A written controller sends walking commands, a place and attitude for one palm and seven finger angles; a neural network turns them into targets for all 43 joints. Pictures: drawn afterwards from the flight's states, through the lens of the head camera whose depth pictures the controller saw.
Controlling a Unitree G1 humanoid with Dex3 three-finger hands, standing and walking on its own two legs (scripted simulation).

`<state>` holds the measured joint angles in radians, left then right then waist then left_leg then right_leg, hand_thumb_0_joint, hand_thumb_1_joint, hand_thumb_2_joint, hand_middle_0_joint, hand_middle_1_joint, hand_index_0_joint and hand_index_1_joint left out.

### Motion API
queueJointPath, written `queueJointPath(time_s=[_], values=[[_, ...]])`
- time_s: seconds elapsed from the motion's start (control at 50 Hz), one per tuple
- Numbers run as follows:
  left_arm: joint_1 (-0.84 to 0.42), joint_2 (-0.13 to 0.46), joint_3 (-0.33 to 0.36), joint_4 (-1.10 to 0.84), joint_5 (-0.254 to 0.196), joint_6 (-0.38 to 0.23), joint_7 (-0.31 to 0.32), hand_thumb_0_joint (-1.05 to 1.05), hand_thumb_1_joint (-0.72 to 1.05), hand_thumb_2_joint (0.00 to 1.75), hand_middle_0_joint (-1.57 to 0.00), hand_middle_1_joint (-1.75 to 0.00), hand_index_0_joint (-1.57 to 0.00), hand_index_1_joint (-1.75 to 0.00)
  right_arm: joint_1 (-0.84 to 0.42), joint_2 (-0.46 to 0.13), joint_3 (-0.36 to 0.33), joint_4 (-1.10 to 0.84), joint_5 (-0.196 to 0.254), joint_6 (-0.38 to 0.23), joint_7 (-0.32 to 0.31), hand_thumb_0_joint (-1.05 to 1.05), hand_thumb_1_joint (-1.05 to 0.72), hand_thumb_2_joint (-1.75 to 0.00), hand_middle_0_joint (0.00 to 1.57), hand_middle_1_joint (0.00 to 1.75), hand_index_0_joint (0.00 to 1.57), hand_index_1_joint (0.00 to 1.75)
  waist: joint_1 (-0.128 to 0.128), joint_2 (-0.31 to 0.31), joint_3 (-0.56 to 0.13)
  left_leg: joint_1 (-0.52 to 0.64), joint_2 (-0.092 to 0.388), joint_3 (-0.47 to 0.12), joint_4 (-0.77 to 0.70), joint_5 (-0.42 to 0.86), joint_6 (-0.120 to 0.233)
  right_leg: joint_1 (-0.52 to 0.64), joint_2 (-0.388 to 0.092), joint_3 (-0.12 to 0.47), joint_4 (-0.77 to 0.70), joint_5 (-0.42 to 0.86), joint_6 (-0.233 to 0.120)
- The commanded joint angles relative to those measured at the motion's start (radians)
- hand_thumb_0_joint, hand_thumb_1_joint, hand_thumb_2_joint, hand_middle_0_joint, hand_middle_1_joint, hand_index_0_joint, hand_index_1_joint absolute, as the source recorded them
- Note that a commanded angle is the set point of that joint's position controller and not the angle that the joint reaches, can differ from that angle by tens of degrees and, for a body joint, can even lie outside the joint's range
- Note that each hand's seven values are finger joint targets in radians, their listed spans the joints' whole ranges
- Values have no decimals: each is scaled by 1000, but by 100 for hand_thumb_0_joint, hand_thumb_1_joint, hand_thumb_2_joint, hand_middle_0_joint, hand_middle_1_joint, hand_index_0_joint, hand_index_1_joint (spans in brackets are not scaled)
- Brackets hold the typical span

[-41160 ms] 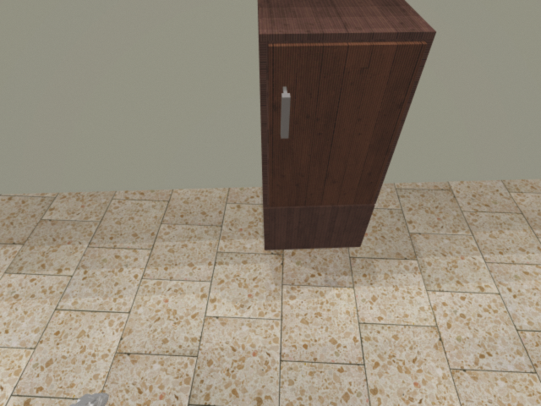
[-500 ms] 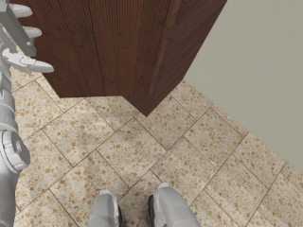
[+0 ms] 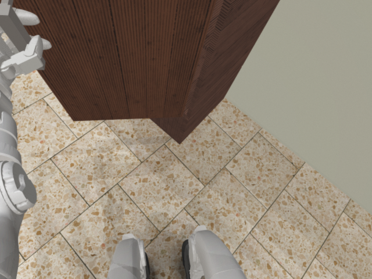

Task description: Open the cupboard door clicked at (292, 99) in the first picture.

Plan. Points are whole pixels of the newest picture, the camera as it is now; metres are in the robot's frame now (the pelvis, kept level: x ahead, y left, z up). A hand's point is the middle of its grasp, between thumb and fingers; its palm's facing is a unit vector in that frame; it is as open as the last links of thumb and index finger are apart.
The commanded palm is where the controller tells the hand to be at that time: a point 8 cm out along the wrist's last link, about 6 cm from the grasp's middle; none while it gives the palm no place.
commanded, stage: close the thumb around the handle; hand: left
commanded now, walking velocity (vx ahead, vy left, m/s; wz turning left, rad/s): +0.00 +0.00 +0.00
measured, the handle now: (24, 33) +0.59 +0.25 +0.07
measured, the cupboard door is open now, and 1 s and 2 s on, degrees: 47 79 91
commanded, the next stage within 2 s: pull the door open along its arc in 0.08 s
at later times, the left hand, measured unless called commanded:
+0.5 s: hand (37, 72) +0.50 +0.22 +0.07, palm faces -0.01 -1.00 -0.02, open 5.8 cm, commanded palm +0.44 +0.26 +0.07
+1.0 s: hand (84, 145) +0.36 +0.14 +0.07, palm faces +0.38 -0.93 +0.01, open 6.0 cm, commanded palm +0.30 +0.20 +0.07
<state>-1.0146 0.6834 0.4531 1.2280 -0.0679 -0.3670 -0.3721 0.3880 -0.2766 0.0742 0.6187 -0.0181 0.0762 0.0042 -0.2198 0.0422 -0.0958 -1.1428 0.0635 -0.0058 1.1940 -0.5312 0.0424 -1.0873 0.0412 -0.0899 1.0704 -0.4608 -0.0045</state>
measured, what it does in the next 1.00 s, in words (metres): stands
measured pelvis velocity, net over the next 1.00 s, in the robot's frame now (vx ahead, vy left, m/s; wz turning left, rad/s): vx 0.01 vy -0.02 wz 0.04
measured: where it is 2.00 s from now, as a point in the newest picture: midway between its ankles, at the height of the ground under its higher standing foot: outside the picture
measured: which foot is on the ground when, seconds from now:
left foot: down 0.00-1.00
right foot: down 0.00-1.00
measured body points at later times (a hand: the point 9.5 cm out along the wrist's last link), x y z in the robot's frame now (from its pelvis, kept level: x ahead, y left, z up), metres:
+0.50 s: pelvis +0.01 +0.00 +0.01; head +0.16 +0.03 +0.44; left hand +0.49 +0.28 +0.07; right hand +0.01 -0.26 -0.09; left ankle +0.00 +0.09 -0.64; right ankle +0.02 -0.13 -0.64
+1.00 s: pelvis +0.01 -0.02 +0.02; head +0.08 -0.02 +0.47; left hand +0.33 +0.19 +0.07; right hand +0.18 -0.24 -0.08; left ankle +0.00 +0.09 -0.64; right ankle +0.02 -0.13 -0.64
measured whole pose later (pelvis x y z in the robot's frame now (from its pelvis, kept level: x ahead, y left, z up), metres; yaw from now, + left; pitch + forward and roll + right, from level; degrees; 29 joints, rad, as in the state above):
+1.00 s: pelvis +0.01 -0.02 +0.02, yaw +2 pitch +17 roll -1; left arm -0.18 0.04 0.11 0.43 -0.04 -0.41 0.29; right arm 0.19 -0.19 0.02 0.55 -0.04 0.05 0.04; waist -0.02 0.02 -0.15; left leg -0.84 0.03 0.03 1.05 -0.51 0.01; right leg -0.83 0.01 -0.05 1.03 -0.49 -0.03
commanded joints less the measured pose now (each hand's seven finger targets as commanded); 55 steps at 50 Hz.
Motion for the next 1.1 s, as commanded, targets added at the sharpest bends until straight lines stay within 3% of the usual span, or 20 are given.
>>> queueJointPath(time_s=[0.0, 0.04, 0.14, 0.18, 0.22, 0.36, 0.54, 0.56, 0.58, 0.6, 0.64, 0.7, 0.74, 0.78, 0.84, 0.9, 0.94, 0.96, 1.02, 1.08], values=[[-409, 243, 17, -202, -25, -56, 6, 0, 90, 90, -40, -135, -40, -135, 216, -201, -76, -23, -2, 1, -19, 0, -90, -90, 20, 30, 20, 30, -12, 192, -532, 513, -11, -95, -120, 543, -18, 149, 26, 30, -92, 323, -15], [-434, 272, 42, -213, -28, -57, 20, 0, 90, 90, -40, -135, -40, -135, 224, -205, -76, -20, -5, 1, -21, 0, -90, -90, 20, 30, 20, 30, -12, 193, -543, 523, -10, -99, -122, 553, -20, 149, 25, 28, -91, 327, -15], [-400, 266, 41, -225, -24, -67, 20, 0, 90, 90, -40, -135, -40, -135, 217, -200, -76, -28, -5, -2, -16, 0, -90, -90, 20, 30, 20, 30, 3, 206, -573, 523, -14, -91, -121, 556, -21, 175, 27, 32, -89, 339, -17], [-410, 241, 17, -228, -23, -69, 22, 0, 90, 90, -40, -135, -40, -135, 213, -198, -77, -27, -3, -1, -16, 0, -90, -90, 20, 30, 20, 30, -8, 203, -549, 527, -13, -91, -124, 548, -20, 164, 27, 33, -97, 334, -16], [-363, 243, 37, -241, -33, -76, 20, 0, 90, 90, -40, -135, -40, -135, 215, -199, -78, -34, -6, -2, -13, 0, -90, -90, 20, 30, 20, 30, 11, 201, -566, 531, -15, -90, -129, 560, -19, 190, 29, 32, -94, 343, -21], [-135, 190, 38, -359, -72, -77, 1, 0, 90, 90, -40, -135, -40, -135, 184, -188, -93, -73, 10, 7, -4, 0, -90, -90, 20, 30, 20, 30, 69, 157, -599, 556, -20, -66, -163, 616, -21, 293, 30, 31, -110, 412, -17], [313, 26, -1, -576, -158, -64, 12, 0, 90, 90, -40, -135, -40, -135, 91, -164, -113, -152, 37, 3, 12, 0, -90, -90, 20, 30, 20, 30, 145, 81, -491, 518, -35, -20, -232, 611, -18, 421, 22, 32, -145, 469, -16], [340, -4, 113, -637, -217, -66, 139, 0, 90, 90, -40, -135, -40, -135, 71, -135, -118, -164, 30, -11, 12, 0, -90, -90, 20, 30, 20, 30, 211, 56, -483, 496, -36, -19, -244, 620, -29, 436, 21, 21, -147, 463, -12], [416, -100, 42, -671, -209, -64, 201, 0, 90, 90, -40, -135, -40, -135, 57, -128, -121, -168, 29, -24, 20, 0, -90, -90, 20, 30, 20, 30, 195, 65, -487, 510, -36, -12, -248, 624, -35, 436, 19, 22, -146, 460, -7], [482, -141, 19, -707, -195, -64, 245, 0, 90, 90, -40, -135, -40, -135, 53, -124, -123, -169, 28, -32, 27, 0, -90, -90, 20, 30, 20, 30, 202, 50, -467, 509, -33, -11, -255, 640, -41, 438, 16, 16, -141, 460, -10], [557, -144, 13, -793, -154, -81, 316, 0, 90, 90, -40, -135, -40, -135, 39, -122, -127, -169, 24, -38, 35, 0, -90, -90, 20, 30, 20, 30, 212, 53, -454, 514, -30, -6, -261, 670, -48, 440, 13, 21, -129, 475, -11], [616, -234, -36, -910, -114, -97, 415, 0, 90, 90, -40, -135, -40, -135, 2, -100, -127, -177, 13, -43, 40, 0, -90, -90, 20, 30, 20, 30, 221, 58, -443, 516, -36, 6, -266, 644, -53, 470, 8, 29, -125, 483, -14], [655, -286, -67, -931, -90, -101, 483, 0, 90, 90, -40, -135, -40, -135, -19, -89, -128, -174, 7, -46, 36, 0, -90, -90, 20, 30, 20, 30, 216, 11, -417, 500, -36, 3, -267, 610, -53, 478, 5, 31, -123, 479, -15], [694, -353, -110, -956, -74, -103, 541, 0, 90, 90, -40, -135, -40, -135, -53, -78, -125, -179, -1, -50, 36, 0, -90, -90, 20, 30, 20, 30, 221, -14, -392, 479, -45, 10, -270, 529, -50, 490, -1, 33, -130, 456, -17], [669, -390, -137, -987, -32, -114, 639, 0, 90, 90, -40, -135, -40, -135, -99, -64, -119, -177, -15, -53, 24, 0, -90, -90, 20, 30, 20, 30, 226, -46, -382, 441, -58, 12, -273, 413, -44, 511, -12, 46, -138, 405, -19], [679, -459, -204, -1000, 12, -119, 707, 0, 90, 90, -40, -135, -40, -135, -132, -52, -114, -172, -26, -56, 18, 0, -90, -90, 20, 30, 20, 30, 225, -43, -355, 439, -63, 11, -276, 363, -44, 501, -21, 50, -150, 362, -21], [686, -482, -233, -1004, 32, -121, 736, 0, 90, 90, -40, -135, -40, -135, -148, -46, -113, -170, -32, -60, 12, 0, -90, -90, 20, 30, 20, 30, 221, -85, -357, 428, -66, 9, -274, 332, -37, 515, -26, 57, -163, 349, -17], [696, -507, -262, -1018, 43, -123, 745, 0, 90, 90, -40, -135, -40, -135, -157, -41, -113, -169, -34, -62, 11, 0, -90, -90, 20, 30, 20, 30, 221, -62, -361, 434, -67, 14, -273, 332, -37, 521, -29, 64, -168, 354, -18], [752, -549, -327, -1053, 59, -124, 748, 0, 90, 90, -40, -135, -40, -135, -162, -36, -115, -171, -36, -72, 10, 0, -90, -90, 20, 30, 20, 30, 214, -97, -371, 440, -69, 16, -270, 328, -32, 554, -32, 74, -186, 372, -16], [806, -594, -381, -1089, 58, -126, 745, 0, 90, 90, -40, -135, -40, -135, -181, -27, -112, -171, -35, -84, 10, 0, -90, -90, 20, 30, 20, 30, 218, -65, -340, 442, -73, 20, -277, 311, -32, 561, -41, 83, -202, 369, -16]])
